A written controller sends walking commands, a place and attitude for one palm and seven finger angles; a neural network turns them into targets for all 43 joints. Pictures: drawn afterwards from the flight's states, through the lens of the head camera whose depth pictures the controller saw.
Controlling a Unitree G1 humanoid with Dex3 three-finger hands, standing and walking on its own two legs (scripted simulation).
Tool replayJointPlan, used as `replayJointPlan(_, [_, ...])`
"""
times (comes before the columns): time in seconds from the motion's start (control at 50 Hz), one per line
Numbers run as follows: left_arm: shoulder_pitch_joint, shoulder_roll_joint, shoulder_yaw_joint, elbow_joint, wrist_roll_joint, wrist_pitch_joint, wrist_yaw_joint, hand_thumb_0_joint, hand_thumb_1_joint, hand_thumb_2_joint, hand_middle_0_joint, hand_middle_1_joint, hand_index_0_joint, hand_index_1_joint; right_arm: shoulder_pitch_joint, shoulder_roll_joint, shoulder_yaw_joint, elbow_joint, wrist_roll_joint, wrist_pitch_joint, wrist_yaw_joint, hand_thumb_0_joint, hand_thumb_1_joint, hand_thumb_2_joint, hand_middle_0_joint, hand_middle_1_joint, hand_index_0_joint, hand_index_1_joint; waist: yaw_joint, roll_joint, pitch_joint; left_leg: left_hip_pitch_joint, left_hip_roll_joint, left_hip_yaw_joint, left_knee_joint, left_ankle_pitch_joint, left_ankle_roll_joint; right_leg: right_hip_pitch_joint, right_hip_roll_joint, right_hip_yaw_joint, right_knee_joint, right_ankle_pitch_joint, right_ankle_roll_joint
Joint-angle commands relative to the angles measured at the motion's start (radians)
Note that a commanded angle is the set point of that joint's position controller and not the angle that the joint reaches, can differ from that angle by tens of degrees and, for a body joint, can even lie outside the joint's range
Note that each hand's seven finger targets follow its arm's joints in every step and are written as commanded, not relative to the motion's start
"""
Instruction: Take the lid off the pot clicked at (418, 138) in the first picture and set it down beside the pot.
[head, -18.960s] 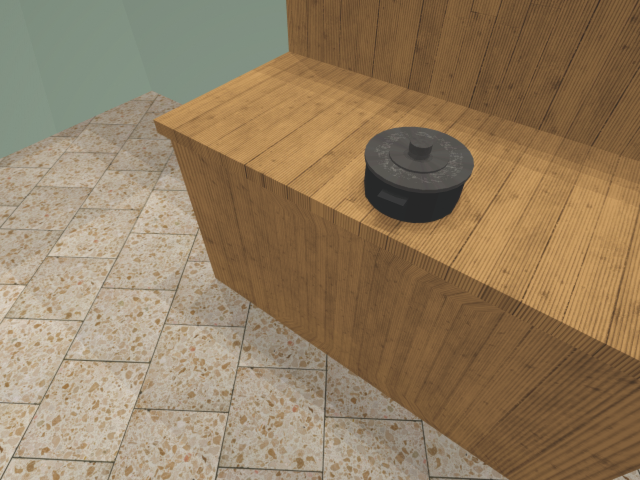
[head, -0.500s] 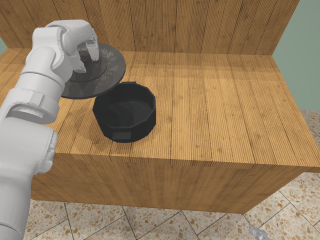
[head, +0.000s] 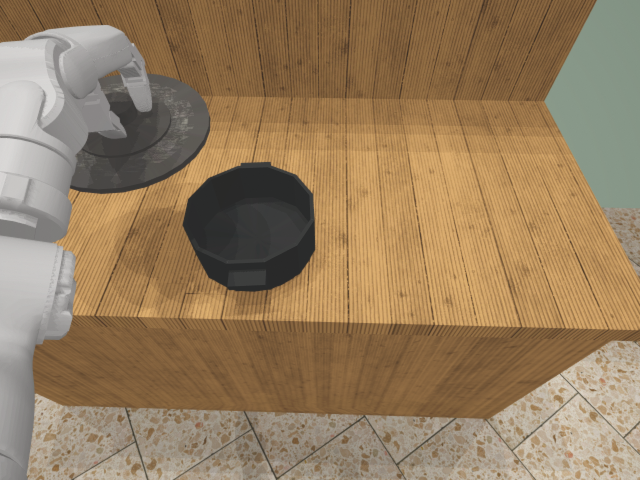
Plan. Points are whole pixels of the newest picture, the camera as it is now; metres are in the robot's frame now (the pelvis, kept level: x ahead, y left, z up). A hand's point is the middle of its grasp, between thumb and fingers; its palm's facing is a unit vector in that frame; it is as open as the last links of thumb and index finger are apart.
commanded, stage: move the lid sideways beside the pot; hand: left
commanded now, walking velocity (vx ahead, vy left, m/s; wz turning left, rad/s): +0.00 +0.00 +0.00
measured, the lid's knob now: (116, 109) +0.52 +0.23 +0.19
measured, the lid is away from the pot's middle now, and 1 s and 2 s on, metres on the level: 0.14 0.23 0.23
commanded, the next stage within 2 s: lower the lid onto the table in 0.94 s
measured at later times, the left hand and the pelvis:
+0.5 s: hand (34, 122) +0.47 +0.29 +0.21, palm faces -0.31 -0.05 -0.95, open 7.0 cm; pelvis +0.00 +0.00 +0.00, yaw +2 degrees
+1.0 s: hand (18, 119) +0.47 +0.31 +0.21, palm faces -0.31 -0.05 -0.95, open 7.0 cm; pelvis +0.00 +0.00 +0.00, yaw +2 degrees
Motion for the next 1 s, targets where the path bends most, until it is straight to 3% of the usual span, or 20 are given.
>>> replayJointPlan(0.0, [-0.632,0.29,0.096,-0.249,0.014,-0.002,0.054,0.0,0.778,0.768,-0.923,-1.057,-0.925,-1.049,0.011,-0.155,-0.053,-0.105,-0.007,-0.023,-0.008,0.0,-0.9,-0.9,0.2,0.3,0.2,0.3,0.007,0.044,-0.485,0.349,0.077,-0.157,0.049,0.717,-0.079,0.071,0.057,0.029,0.021,0.288,-0.066])
replayJointPlan(0.1, [-0.606,0.334,0.122,-0.252,0.009,-0.008,0.044,0.0,0.778,0.768,-0.923,-1.057,-0.925,-1.049,0.001,-0.159,-0.051,-0.112,-0.004,-0.013,-0.007,0.0,-0.9,-0.9,0.2,0.3,0.2,0.3,0.012,0.012,-0.49,0.329,0.072,-0.151,0.052,0.706,-0.068,0.097,0.055,0.032,0.022,0.305,-0.065])
replayJointPlan(0.12, [-0.597,0.298,0.089,-0.262,-0.007,-0.008,0.045,0.0,0.778,0.768,-0.923,-1.057,-0.925,-1.049,0.001,-0.167,-0.055,-0.113,-0.002,-0.009,-0.006,0.0,-0.9,-0.9,0.2,0.3,0.2,0.3,0.004,0.038,-0.481,0.339,0.072,-0.154,0.059,0.736,-0.077,0.077,0.053,0.029,0.018,0.313,-0.067])
replayJointPlan(0.16, [-0.62,0.338,0.116,-0.25,0.008,-0.014,0.042,0.0,0.778,0.768,-0.923,-1.057,-0.925,-1.049,0.004,-0.162,-0.053,-0.108,-0.004,-0.006,-0.01,0.0,-0.9,-0.9,0.2,0.3,0.2,0.3,0.005,0.014,-0.481,0.33,0.074,-0.149,0.056,0.711,-0.07,0.082,0.056,0.03,0.017,0.301,-0.063])
replayJointPlan(0.18, [-0.63,0.374,0.137,-0.264,0.01,-0.017,0.045,0.0,0.778,0.768,-0.923,-1.057,-0.925,-1.049,0.001,-0.163,-0.051,-0.108,-0.001,-0.004,-0.01,0.0,-0.9,-0.9,0.2,0.3,0.2,0.3,0.01,0.028,-0.485,0.329,0.074,-0.151,0.053,0.703,-0.07,0.09,0.056,0.031,0.017,0.299,-0.065])
replayJointPlan(0.22, [-0.647,0.313,0.081,-0.304,0.0,-0.022,0.048,0.0,0.778,0.768,-0.923,-1.057,-0.925,-1.049,-0.003,-0.165,-0.056,-0.113,-0.001,-0.005,-0.007,0.0,-0.9,-0.9,0.2,0.3,0.2,0.3,-0.002,0.095,-0.489,0.384,0.078,-0.169,0.07,0.795,-0.089,0.034,0.057,0.026,0.017,0.291,-0.068])
replayJointPlan(0.26, [-0.668,0.322,0.097,-0.35,0.011,-0.032,0.046,0.0,0.778,0.768,-0.923,-1.057,-0.925,-1.049,-0.003,-0.153,-0.058,-0.113,-0.006,-0.013,-0.004,0.0,-0.9,-0.9,0.2,0.3,0.2,0.3,0.002,0.131,-0.518,0.436,0.087,-0.183,0.075,0.822,-0.095,0.002,0.063,0.026,0.015,0.241,-0.066])
replayJointPlan(0.3, [-0.606,0.348,0.123,-0.275,0.012,-0.029,0.042,0.0,0.778,0.768,-0.923,-1.057,-0.925,-1.049,-0.001,-0.156,-0.05,-0.108,-0.004,-0.005,-0.005,0.0,-0.9,-0.9,0.2,0.3,0.2,0.3,0.007,0.099,-0.48,0.394,0.083,-0.179,0.071,0.775,-0.096,0.01,0.063,0.022,0.014,0.226,-0.068])
replayJointPlan(0.34, [-0.6,0.36,0.133,-0.298,0.001,-0.031,0.038,0.0,0.778,0.768,-0.923,-1.057,-0.925,-1.049,-0.002,-0.159,-0.052,-0.111,-0.005,0.0,-0.003,0.0,-0.9,-0.9,0.2,0.3,0.2,0.3,0.011,0.059,-0.511,0.375,0.078,-0.173,0.069,0.745,-0.091,0.047,0.061,0.028,0.017,0.248,-0.064])
replayJointPlan(0.42, [-0.592,0.278,0.046,-0.159,-0.014,-0.02,0.033,0.0,0.778,0.768,-0.923,-1.057,-0.925,-1.049,0.005,-0.175,-0.049,-0.082,0.011,0.01,-0.011,0.0,-0.9,-0.9,0.2,0.3,0.2,0.3,-0.015,0.02,-0.38,0.28,0.072,-0.144,0.063,0.597,-0.081,0.011,0.056,0.016,0.004,0.232,-0.066])
replayJointPlan(0.48, [-0.721,0.339,0.079,-0.29,0.004,-0.042,0.039,0.0,0.778,0.768,-0.923,-1.057,-0.925,-1.049,0.011,-0.166,-0.049,-0.083,0.002,0.001,-0.015,0.0,-0.9,-0.9,0.2,0.3,0.2,0.3,-0.008,0.075,-0.487,0.358,0.079,-0.169,0.064,0.672,-0.093,0.022,0.066,0.014,0.014,0.23,-0.066])
replayJointPlan(0.54, [-0.717,0.429,0.149,-0.355,0.012,-0.077,0.053,0.0,0.778,0.768,-0.923,-1.057,-0.925,-1.049,0.009,-0.158,-0.048,-0.093,-0.009,-0.012,-0.02,0.0,-0.9,-0.9,0.2,0.3,0.2,0.3,0.006,0.136,-0.58,0.421,0.079,-0.179,0.086,0.789,-0.099,0.052,0.069,0.031,0.019,0.255,-0.065])
replayJointPlan(0.56, [-0.682,0.383,0.12,-0.281,0.013,-0.08,0.048,0.0,0.778,0.768,-0.923,-1.057,-0.925,-1.049,0.014,-0.154,-0.047,-0.084,-0.006,-0.013,-0.023,0.0,-0.9,-0.9,0.2,0.3,0.2,0.3,0.001,0.123,-0.542,0.409,0.08,-0.179,0.088,0.782,-0.097,0.028,0.07,0.025,0.015,0.241,-0.064])
replayJointPlan(0.62, [-0.581,0.382,0.108,-0.129,-0.012,-0.075,0.04,0.0,0.778,0.768,-0.923,-1.057,-0.925,-1.049,0.022,-0.176,-0.041,-0.068,0.013,0.004,-0.028,0.0,-0.9,-0.9,0.2,0.3,0.2,0.3,-0.008,0.052,-0.415,0.28,0.073,-0.15,0.066,0.611,-0.085,0.042,0.059,0.016,0.0,0.236,-0.066])
replayJointPlan(0.68, [-0.645,0.328,0.052,-0.135,0.002,-0.07,0.037,0.0,0.778,0.768,-0.923,-1.057,-0.925,-1.049,0.03,-0.173,-0.042,-0.052,0.015,0.005,-0.03,0.0,-0.9,-0.9,0.2,0.3,0.2,0.3,-0.02,0.058,-0.394,0.282,0.083,-0.156,0.057,0.571,-0.086,-0.005,0.067,0.005,0.001,0.192,-0.064])
replayJointPlan(0.72, [-0.683,0.369,0.075,-0.194,0.006,-0.08,0.046,0.0,0.778,0.768,-0.923,-1.057,-0.925,-1.049,0.032,-0.182,-0.048,-0.054,0.01,0.001,-0.028,0.0,-0.9,-0.9,0.2,0.3,0.2,0.3,-0.018,0.121,-0.429,0.334,0.086,-0.165,0.076,0.644,-0.099,-0.019,0.064,0.012,0.001,0.199,-0.069])
replayJointPlan(0.78, [-0.651,0.469,0.146,-0.148,0.029,-0.104,0.052,0.0,0.778,0.768,-0.923,-1.057,-0.925,-1.049,0.048,-0.175,-0.036,-0.055,0.011,-0.004,-0.043,0.0,-0.9,-0.9,0.2,0.3,0.2,0.3,-0.007,0.067,-0.483,0.296,0.081,-0.153,0.069,0.603,-0.08,0.067,0.069,0.021,0.005,0.224,-0.064])
replayJointPlan(0.86, [-0.699,0.416,0.094,-0.18,0.014,-0.111,0.045,0.0,0.778,0.768,-0.923,-1.057,-0.925,-1.049,0.051,-0.177,-0.045,-0.046,0.012,-0.004,-0.046,0.0,-0.9,-0.9,0.2,0.3,0.2,0.3,-0.016,0.102,-0.469,0.311,0.085,-0.154,0.064,0.615,-0.081,0.039,0.069,0.018,-0.002,0.224,-0.062])
replayJointPlan(0.92, [-0.663,0.431,0.108,-0.169,0.01,-0.117,0.049,0.0,0.778,0.768,-0.923,-1.057,-0.925,-1.049,0.065,-0.185,-0.049,-0.038,0.01,-0.008,-0.043,0.0,-0.9,-0.9,0.2,0.3,0.2,0.3,-0.016,0.147,-0.459,0.338,0.085,-0.158,0.084,0.682,-0.091,0.012,0.07,0.016,-0.004,0.232,-0.066])
replayJointPlan(0.98, [-0.593,0.522,0.178,-0.088,0.022,-0.122,0.046,0.0,0.778,0.768,-0.923,-1.057,-0.925,-1.049,0.066,-0.18,-0.037,-0.044,0.014,0.001,-0.05,0.0,-0.9,-0.9,0.2,0.3,0.2,0.3,-0.002,0.06,-0.446,0.245,0.079,-0.137,0.073,0.606,-0.063,0.091,0.07,0.023,0.003,0.269,-0.062])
